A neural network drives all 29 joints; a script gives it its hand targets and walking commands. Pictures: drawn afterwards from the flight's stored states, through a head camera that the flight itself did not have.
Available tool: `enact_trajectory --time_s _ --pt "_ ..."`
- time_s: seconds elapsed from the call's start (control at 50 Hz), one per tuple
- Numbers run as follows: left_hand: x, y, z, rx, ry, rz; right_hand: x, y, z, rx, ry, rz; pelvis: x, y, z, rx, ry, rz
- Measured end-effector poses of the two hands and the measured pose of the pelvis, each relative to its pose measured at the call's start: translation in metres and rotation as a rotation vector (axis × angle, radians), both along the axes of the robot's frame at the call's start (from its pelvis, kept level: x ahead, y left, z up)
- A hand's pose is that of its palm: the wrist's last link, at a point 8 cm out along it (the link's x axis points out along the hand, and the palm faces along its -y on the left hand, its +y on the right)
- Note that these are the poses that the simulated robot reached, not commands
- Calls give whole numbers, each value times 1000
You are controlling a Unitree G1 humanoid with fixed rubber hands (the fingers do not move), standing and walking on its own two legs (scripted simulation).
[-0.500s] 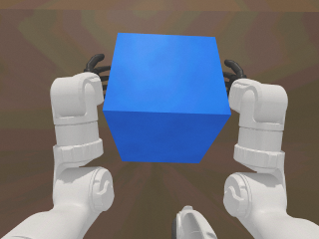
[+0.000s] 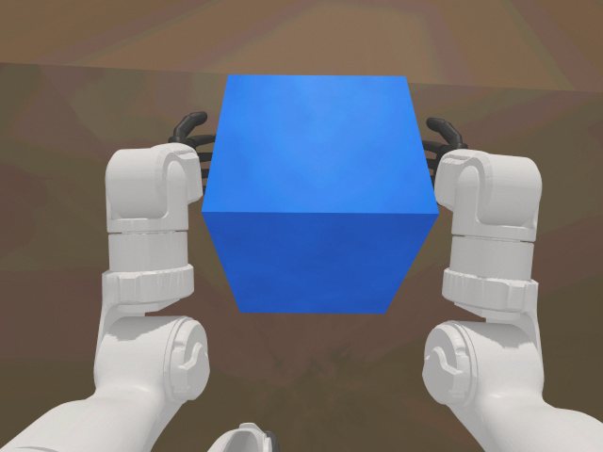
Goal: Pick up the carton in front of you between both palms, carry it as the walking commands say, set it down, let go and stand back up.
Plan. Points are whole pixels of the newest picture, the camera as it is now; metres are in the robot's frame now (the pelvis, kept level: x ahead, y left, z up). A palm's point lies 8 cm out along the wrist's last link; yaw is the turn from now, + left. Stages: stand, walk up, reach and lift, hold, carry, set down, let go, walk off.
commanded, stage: carry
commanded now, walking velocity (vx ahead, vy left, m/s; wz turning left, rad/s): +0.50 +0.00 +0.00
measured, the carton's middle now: (314, 206) +0.40 +0.01 +0.11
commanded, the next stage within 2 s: none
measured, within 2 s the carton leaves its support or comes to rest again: neither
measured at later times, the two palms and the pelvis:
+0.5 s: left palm (237, 37) +0.67 +0.14 +0.20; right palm (424, 40) +0.69 -0.16 +0.20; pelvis +0.30 -0.02 +0.04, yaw +0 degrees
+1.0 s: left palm out of the picture +0.99 +0.14 +0.24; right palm out of the picture +0.96 -0.16 +0.24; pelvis +0.59 +0.02 +0.08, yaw +0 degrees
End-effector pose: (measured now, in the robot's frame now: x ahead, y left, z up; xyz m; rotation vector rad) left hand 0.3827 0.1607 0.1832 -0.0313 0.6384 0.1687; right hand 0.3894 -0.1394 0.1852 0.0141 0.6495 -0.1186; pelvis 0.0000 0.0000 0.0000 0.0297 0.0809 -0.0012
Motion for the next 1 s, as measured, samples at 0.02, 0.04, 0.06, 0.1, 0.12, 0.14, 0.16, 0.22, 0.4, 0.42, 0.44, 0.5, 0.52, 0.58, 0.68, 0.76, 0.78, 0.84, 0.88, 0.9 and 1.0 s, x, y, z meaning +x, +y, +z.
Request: enact_trajectory --time_s 0.02,0.04,0.06,0.1,0.12,0.14,0.16,0.22,0.4,0.42,0.44,0.5,0.52,0.58,0.68,0.76,0.78,0.84,0.88,0.9,1.0 --pt "15 -1 -2 -4 11 -17 10 -1 -1 -12 10 -11 13 4 1 4 -4 -1" --pt "29 -3 -4 -6 31 -33 18 -3 -4 -21 30 -23 24 7 4 0 -6 0" --pt "42 -5 -5 -6 54 -47 26 -5 -7 -27 53 -33 35 9 8 -6 -5 0" --pt "67 -11 -6 -7 94 -70 39 -11 -11 -31 94 -51 56 13 17 -17 -2 0" --pt "79 -15 -5 -6 106 -80 47 -14 -12 -31 106 -61 65 14 21 -22 -1 -1" --pt "90 -18 -3 -7 111 -89 55 -16 -11 -29 111 -70 75 15 25 -27 1 -2" --pt "102 -21 0 -6 109 -96 64 -19 -8 -31 110 -81 85 16 28 -31 1 -3" --pt "138 -26 12 -14 77 -103 97 -24 4 -23 77 -99 116 15 35 -37 5 -5" --pt "249 -30 36 12 22 -42 231 -30 26 3 21 -41 243 -11 27 -55 -6 3" --pt "259 -29 34 24 31 -31 247 -29 23 6 30 -24 256 -14 27 -60 -11 5" --pt "267 -27 30 33 49 -20 261 -27 21 7 48 -8 268 -17 30 -58 -12 5" --pt "287 -18 18 38 115 8 297 -18 15 2 112 29 299 -24 41 -42 -10 5" --pt "294 -15 16 39 129 16 308 -15 15 1 125 39 309 -25 46 -37 -9 6" --pt "320 -8 19 35 130 37 343 -7 20 4 127 58 338 -26 55 -26 -4 11" --pt "382 -1 39 24 60 54 405 0 39 19 59 53 394 -20 63 -23 7 12" --pt "443 4 53 13 17 35 457 5 53 16 17 30 450 -8 60 -20 12 8" --pt "459 5 54 10 13 26 470 6 54 11 12 22 466 -4 58 -15 9 6" --pt "508 5 52 1 22 -19 503 5 53 -18 21 -10 507 9 54 0 -7 -2" --pt "535 0 50 -4 64 -48 518 0 47 -32 63 -33 529 14 61 -9 -9 1" --pt "547 -3 49 -5 84 -60 524 -3 45 -35 84 -42 540 16 66 -14 -8 2" --pt "606 -18 59 -6 106 -102 567 -16 51 -31 105 -84 589 20 85 -35 -4 -3"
